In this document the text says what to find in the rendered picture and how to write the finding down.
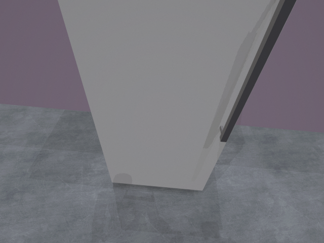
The fridge door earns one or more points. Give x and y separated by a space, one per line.
161 77

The handle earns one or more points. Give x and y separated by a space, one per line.
273 31

